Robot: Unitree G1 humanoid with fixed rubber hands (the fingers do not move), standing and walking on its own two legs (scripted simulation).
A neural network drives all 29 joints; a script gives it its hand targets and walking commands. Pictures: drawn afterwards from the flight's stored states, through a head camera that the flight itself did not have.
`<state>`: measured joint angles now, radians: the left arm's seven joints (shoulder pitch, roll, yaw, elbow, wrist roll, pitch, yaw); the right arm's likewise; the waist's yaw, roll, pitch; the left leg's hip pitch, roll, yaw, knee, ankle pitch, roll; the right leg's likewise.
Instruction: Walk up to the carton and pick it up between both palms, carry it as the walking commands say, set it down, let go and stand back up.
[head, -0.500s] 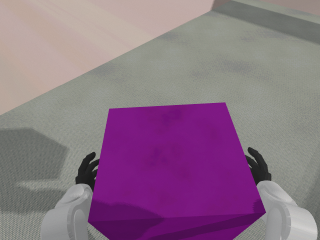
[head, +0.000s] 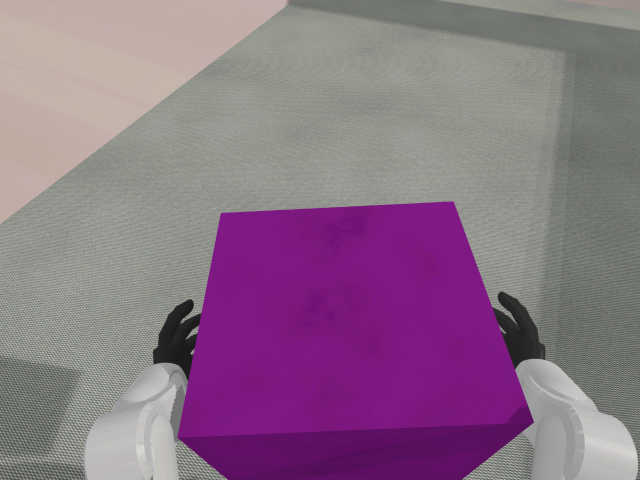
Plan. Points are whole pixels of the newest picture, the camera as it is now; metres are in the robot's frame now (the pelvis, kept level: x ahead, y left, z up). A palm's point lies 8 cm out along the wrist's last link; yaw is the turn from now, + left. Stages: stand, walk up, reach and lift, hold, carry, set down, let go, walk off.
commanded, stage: carry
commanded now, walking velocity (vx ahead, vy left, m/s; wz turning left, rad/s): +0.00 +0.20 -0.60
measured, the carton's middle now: (343, 354) +0.27 -0.02 +0.01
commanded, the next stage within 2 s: none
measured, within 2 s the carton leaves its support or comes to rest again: neither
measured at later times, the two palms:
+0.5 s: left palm (169, 345) +0.26 +0.18 +0.06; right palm (513, 467) +0.13 -0.16 +0.06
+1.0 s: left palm (148, 320) +0.29 +0.20 +0.08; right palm out of the picture +0.06 -0.08 +0.07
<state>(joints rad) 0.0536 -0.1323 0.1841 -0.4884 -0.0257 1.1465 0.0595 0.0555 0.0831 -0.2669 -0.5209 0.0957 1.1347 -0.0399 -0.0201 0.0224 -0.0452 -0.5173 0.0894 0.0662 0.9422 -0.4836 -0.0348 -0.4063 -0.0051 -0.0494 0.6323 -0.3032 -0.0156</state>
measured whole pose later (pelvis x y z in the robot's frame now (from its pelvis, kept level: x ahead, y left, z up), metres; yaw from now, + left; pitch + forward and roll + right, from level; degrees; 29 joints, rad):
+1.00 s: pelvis -0.01 +0.21 +0.00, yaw -38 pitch +4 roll -1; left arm 0.01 -0.11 0.19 -0.48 -0.04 1.15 0.05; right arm 0.05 0.10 -0.26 -0.54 0.06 1.11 -0.03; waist 0.03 0.04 -0.07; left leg -0.42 0.13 0.25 0.78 -0.42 0.01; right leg -0.37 -0.01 -0.13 0.65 -0.34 -0.04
